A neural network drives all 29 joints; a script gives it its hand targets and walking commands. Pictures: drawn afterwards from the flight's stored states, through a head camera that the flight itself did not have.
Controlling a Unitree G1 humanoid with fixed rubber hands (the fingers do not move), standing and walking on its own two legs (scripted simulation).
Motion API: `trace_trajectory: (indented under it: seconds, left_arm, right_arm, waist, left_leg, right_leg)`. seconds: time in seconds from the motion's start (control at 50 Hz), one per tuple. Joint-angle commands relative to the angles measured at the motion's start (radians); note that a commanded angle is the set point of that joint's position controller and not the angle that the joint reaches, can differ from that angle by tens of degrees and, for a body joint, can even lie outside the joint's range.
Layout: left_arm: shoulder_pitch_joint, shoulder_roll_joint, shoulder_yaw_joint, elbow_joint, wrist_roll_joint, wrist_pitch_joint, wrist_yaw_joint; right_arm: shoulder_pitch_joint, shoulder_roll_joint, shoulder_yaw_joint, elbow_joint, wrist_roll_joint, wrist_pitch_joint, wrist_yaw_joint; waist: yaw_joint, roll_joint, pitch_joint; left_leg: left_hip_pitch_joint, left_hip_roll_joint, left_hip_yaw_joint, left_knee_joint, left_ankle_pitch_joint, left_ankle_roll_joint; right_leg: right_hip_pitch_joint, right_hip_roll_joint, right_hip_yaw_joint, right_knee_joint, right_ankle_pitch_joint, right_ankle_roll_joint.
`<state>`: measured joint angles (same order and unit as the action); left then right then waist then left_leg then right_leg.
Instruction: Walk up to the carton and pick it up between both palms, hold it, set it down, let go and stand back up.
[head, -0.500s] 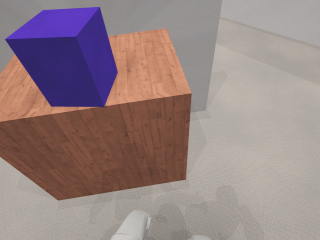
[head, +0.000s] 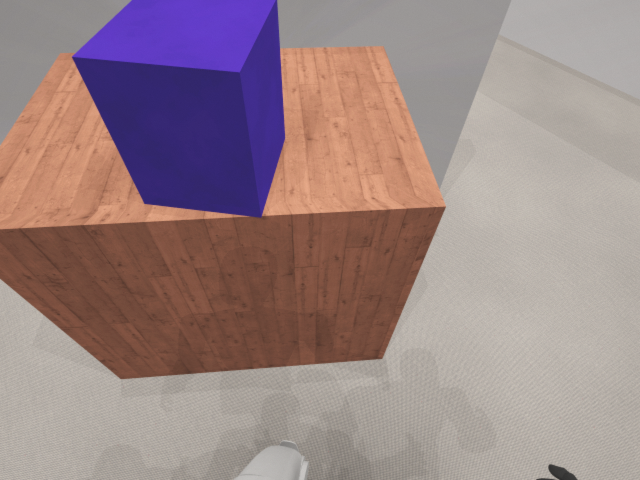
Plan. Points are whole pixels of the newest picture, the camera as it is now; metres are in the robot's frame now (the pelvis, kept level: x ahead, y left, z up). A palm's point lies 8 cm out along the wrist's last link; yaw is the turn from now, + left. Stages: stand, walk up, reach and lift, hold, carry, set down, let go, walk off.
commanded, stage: walk up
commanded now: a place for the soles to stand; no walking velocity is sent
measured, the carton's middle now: (206, 108) +0.62 +0.19 +0.11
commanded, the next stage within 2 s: none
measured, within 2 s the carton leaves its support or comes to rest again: neither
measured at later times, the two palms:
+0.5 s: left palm out of the picture +0.04 +0.51 -0.13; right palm out of the picture +0.15 -0.15 -0.09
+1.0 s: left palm out of the picture +0.13 +0.56 -0.13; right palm (411, 479) +0.14 -0.10 -0.03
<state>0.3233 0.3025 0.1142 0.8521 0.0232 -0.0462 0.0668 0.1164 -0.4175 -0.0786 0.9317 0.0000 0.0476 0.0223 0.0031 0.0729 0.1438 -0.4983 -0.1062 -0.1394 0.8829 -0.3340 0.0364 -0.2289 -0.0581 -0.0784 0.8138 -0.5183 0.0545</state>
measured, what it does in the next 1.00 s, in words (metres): steps to the left: right foot, then left foot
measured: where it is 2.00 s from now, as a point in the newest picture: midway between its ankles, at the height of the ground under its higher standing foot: outside the picture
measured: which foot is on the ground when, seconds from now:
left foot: down 0.00-0.34, up 0.36-0.52, down 0.54-1.00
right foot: down 0.00-0.02, up 0.04-0.34, down 0.36-0.54, up 0.56-1.00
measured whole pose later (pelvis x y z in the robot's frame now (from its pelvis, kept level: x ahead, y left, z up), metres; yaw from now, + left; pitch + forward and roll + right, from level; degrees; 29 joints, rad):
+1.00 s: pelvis +0.10 +0.23 +0.02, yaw +11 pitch -1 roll -2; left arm 0.12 0.48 0.13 0.82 0.03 0.12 0.00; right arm 0.40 -0.30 -0.07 0.91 0.00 -0.06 -0.16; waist 0.02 -0.15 0.20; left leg -0.21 -0.14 -0.25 0.74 -0.48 0.01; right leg -0.56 0.06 0.04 1.30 -0.47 0.00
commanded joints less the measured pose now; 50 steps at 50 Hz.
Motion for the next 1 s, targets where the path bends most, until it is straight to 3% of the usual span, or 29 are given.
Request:
trace_trajectory:
  seconds: [0.0,0.04,0.08,0.12,0.16,0.2,0.22,0.24,0.26,0.28,0.3,0.32,0.34,0.36,0.38,0.4,0.42,0.44,0.46,0.48,0.5,0.52,0.54,0.56,0.58,0.62,0.66,0.84,0.98]
  left_arm:
    - [-0.026,0.279,0.043,-0.077,-0.01,0.017,0.008]
    - [-0.038,0.287,0.034,-0.05,-0.017,0.032,-0.006]
    - [-0.013,0.282,0.04,-0.029,-0.021,0.055,-0.027]
    - [0.043,0.296,0.05,-0.015,-0.012,0.071,-0.034]
    - [0.102,0.319,0.059,0.004,-0.005,0.076,-0.032]
    - [0.197,0.339,0.073,0.027,-0.005,0.071,-0.026]
    - [0.297,0.359,0.09,0.051,-0.007,0.065,-0.019]
    - [0.384,0.365,0.108,0.073,-0.015,0.058,-0.009]
    - [0.385,0.378,0.123,0.071,-0.025,0.047,0.002]
    - [0.111,0.362,0.124,-0.003,-0.028,0.028,0.016]
    - [-0.227,0.284,0.09,-0.107,0.009,0.029,0.009]
    - [-0.27,0.252,0.075,-0.133,0.006,0.032,0.01]
    - [-0.32,0.22,0.046,-0.137,-0.003,0.043,0.008]
    - [-0.32,0.24,0.033,-0.171,-0.009,0.031,0.017]
    - [-0.463,0.338,0.044,-0.199,-0.013,0.013,0.026]
    - [-0.474,0.382,0.049,-0.216,-0.02,0.007,0.022]
    - [-0.47,0.372,0.04,-0.218,-0.016,0.022,0.014]
    - [-0.421,0.345,0.029,-0.194,-0.017,0.048,0.004]
    - [-0.301,0.265,0.013,-0.171,-0.006,0.074,-0.006]
    - [-0.202,0.229,0.009,-0.176,-0.005,0.098,-0.018]
    - [-0.145,0.28,0.015,-0.16,0.0,0.113,-0.017]
    - [-0.121,0.335,0.027,-0.141,0.0,0.121,-0.023]
    - [-0.115,0.323,0.024,-0.136,0.005,0.132,-0.029]
    - [-0.122,0.289,0.019,-0.124,0.026,0.137,-0.026]
    - [-0.115,0.283,0.023,-0.103,0.018,0.144,-0.023]
    - [-0.084,0.32,0.038,-0.114,0.007,0.161,-0.033]
    - [-0.088,0.328,0.042,-0.138,0.024,0.159,-0.04]
    - [-0.194,0.287,0.029,-0.128,0.038,0.141,-0.07]
    - [-0.245,0.286,0.026,-0.133,0.027,0.134,-0.071]
  right_arm:
    - [0.145,-0.285,-0.096,-0.124,-0.029,-0.039,-0.026]
    - [0.066,-0.254,-0.088,-0.129,-0.03,-0.035,-0.035]
    - [0.069,-0.223,-0.079,-0.117,-0.035,-0.039,-0.044]
    - [0.059,-0.215,-0.08,-0.123,-0.027,-0.044,-0.049]
    - [0.035,-0.21,-0.085,-0.15,-0.023,-0.046,-0.054]
    - [-0.026,-0.222,-0.091,-0.184,-0.018,-0.045,-0.059]
    - [-0.11,-0.242,-0.099,-0.212,-0.015,-0.04,-0.061]
    - [-0.17,-0.236,-0.102,-0.231,-0.015,-0.036,-0.065]
    - [-0.143,-0.187,-0.091,-0.228,0.011,-0.04,-0.069]
    - [0.012,-0.101,-0.061,-0.199,0.019,-0.048,-0.068]
    - [0.163,-0.144,-0.036,-0.154,-0.006,-0.049,-0.074]
    - [0.23,-0.176,-0.048,-0.118,0.008,-0.056,-0.066]
    - [0.303,-0.191,-0.052,-0.089,0.004,-0.06,-0.057]
    - [0.364,-0.172,-0.044,-0.096,0.01,-0.064,-0.052]
    - [0.396,-0.225,-0.063,-0.085,0.01,-0.03,-0.041]
    - [0.37,-0.247,-0.062,-0.079,-0.002,-0.007,-0.032]
    - [0.378,-0.212,-0.047,-0.066,-0.001,-0.013,-0.034]
    - [0.408,-0.203,-0.04,-0.028,-0.005,-0.043,-0.043]
    - [0.34,-0.247,-0.048,-0.022,-0.001,-0.078,-0.055]
    - [0.301,-0.32,-0.065,-0.04,-0.004,-0.103,-0.073]
    - [0.292,-0.358,-0.077,-0.046,-0.001,-0.112,-0.095]
    - [0.237,-0.36,-0.082,-0.052,-0.017,-0.113,-0.11]
    - [0.217,-0.378,-0.088,-0.064,-0.015,-0.115,-0.122]
    - [0.218,-0.385,-0.105,-0.093,-0.003,-0.127,-0.136]
    - [0.237,-0.374,-0.114,-0.098,-0.002,-0.129,-0.151]
    - [0.301,-0.336,-0.114,-0.085,-0.017,-0.127,-0.179]
    - [0.369,-0.298,-0.121,-0.064,-0.015,-0.122,-0.197]
    - [0.41,-0.241,-0.097,-0.067,0.005,-0.14,-0.215]
    - [0.387,-0.231,-0.073,-0.097,-0.002,-0.143,-0.208]
  waist:
    - [-0.075,0.137,-0.153]
    - [-0.034,0.059,-0.017]
    - [-0.015,0.088,0.04]
    - [0.007,0.119,0.012]
    - [0.032,0.117,-0.041]
    - [0.089,0.13,-0.103]
    - [0.163,0.124,-0.111]
    - [0.239,0.069,-0.118]
    - [0.294,-0.189,-0.146]
    - [0.196,-0.718,-0.238]
    - [0.009,-0.45,-0.198]
    - [-0.03,-0.355,-0.197]
    - [-0.094,-0.258,-0.214]
    - [-0.114,-0.293,-0.222]
    - [-0.171,-0.384,-0.143]
    - [-0.162,-0.392,-0.081]
    - [-0.147,-0.39,-0.044]
    - [-0.15,-0.226,-0.061]
    - [-0.113,0.068,0.012]
    - [-0.051,0.29,-0.035]
    - [-0.012,0.162,-0.099]
    - [0.024,0.016,-0.08]
    - [0.014,0.064,-0.104]
    - [-0.018,0.115,-0.184]
    - [-0.024,0.126,-0.236]
    - [-0.019,0.172,-0.238]
    - [-0.048,0.25,-0.272]
    - [-0.063,0.121,-0.16]
    - [-0.046,0.011,-0.068]
  left_leg:
    - [0.362,0.286,-0.792,-0.613,-0.137,0.187]
    - [0.213,0.216,-0.659,-0.676,-0.296,0.023]
    - [0.118,0.124,-0.527,-0.748,-0.379,-0.142]
    - [0.152,0.094,-0.474,-0.795,-0.342,-0.239]
    - [0.206,0.085,-0.415,-0.813,-0.134,-0.316]
    - [0.203,0.074,-0.299,-0.771,0.291,-0.398]
    - [0.128,0.035,-0.215,-0.625,0.547,-0.452]
    - [0.099,-0.042,-0.114,-0.313,0.782,-0.489]
    - [0.082,-0.152,0.035,0.159,0.876,-0.473]
    - [-0.103,-0.106,-0.085,0.695,-0.232,-0.248]
    - [-0.02,0.106,-0.34,0.515,-0.317,-0.056]
    - [0.121,0.085,-0.251,0.516,-0.289,-0.017]
    - [0.266,0.109,-0.258,0.496,-0.274,-0.002]
    - [0.206,0.08,-0.318,0.523,-0.372,0.002]
    - [0.18,0.171,-0.378,0.478,-0.465,0.015]
    - [0.177,0.168,-0.308,0.443,-0.394,0.001]
    - [0.182,0.199,-0.301,0.218,-0.371,-0.017]
    - [0.248,0.225,-0.247,-0.236,-0.153,-0.036]
    - [0.207,0.145,-0.292,-0.475,0.238,-0.106]
    - [0.282,0.242,-0.594,-0.524,0.568,-0.153]
    - [0.342,0.293,-0.766,-0.487,0.616,-0.122]
    - [0.345,0.269,-0.677,-0.398,0.587,-0.087]
    - [0.318,0.287,-0.663,-0.373,0.68,-0.088]
    - [0.437,0.292,-0.649,-0.312,0.995,-0.104]
    - [0.426,0.279,-0.646,-0.325,0.933,-0.152]
    - [0.494,0.211,-0.468,-0.274,0.839,-0.271]
    - [0.625,0.16,-0.378,-0.258,0.785,-0.308]
    - [0.606,0.136,-0.339,-0.309,0.732,-0.255]
    - [0.488,0.225,-0.412,-0.272,0.755,-0.099]
  right_leg:
    - [-0.42,0.096,0.141,0.45,-0.153,-0.07]
    - [-0.421,0.031,0.151,0.433,-0.018,-0.09]
    - [-0.327,0.029,0.108,0.339,0.066,-0.084]
    - [-0.261,0.045,0.076,0.264,0.098,-0.069]
    - [-0.182,0.066,0.04,0.182,0.091,-0.048]
    - [-0.006,0.069,0.011,0.039,0.043,-0.037]
    - [0.141,0.044,0.016,-0.121,0.008,-0.076]
    - [0.237,0.001,0.007,-0.391,0.072,-0.162]
    - [0.323,-0.091,0.039,-0.696,0.316,-0.25]
    - [0.319,-0.368,0.436,-0.513,0.532,-0.315]
    - [0.006,-0.39,0.501,-0.309,0.511,-0.289]
    - [-0.123,-0.381,0.471,-0.359,0.474,-0.311]
    - [-0.241,-0.305,0.358,-0.346,0.508,-0.271]
    - [-0.209,-0.356,0.407,-0.272,0.514,-0.286]
    - [-0.356,-0.519,0.46,-0.224,0.62,-0.337]
    - [-0.439,-0.518,0.433,-0.244,0.556,-0.331]
    - [-0.41,-0.44,0.37,-0.144,0.555,-0.282]
    - [-0.324,-0.258,0.178,0.127,0.441,-0.154]
    - [-0.346,-0.05,0.081,0.357,0.055,-0.08]
    - [-0.469,0.096,0.102,0.525,-0.154,-0.039]
    - [-0.501,0.108,0.168,0.567,-0.173,-0.045]
    - [-0.521,0.068,0.192,0.604,-0.125,-0.052]
    - [-0.531,0.047,0.242,0.651,-0.109,-0.053]
    - [-0.541,0.056,0.323,0.725,-0.146,-0.048]
    - [-0.508,0.071,0.386,0.751,-0.126,-0.055]
    - [-0.528,0.08,0.38,0.742,-0.032,-0.08]
    - [-0.593,0.118,0.352,0.736,0.015,-0.091]
    - [-0.607,0.128,0.26,0.482,0.077,-0.069]
    - [-0.571,0.068,0.248,0.274,0.08,-0.063]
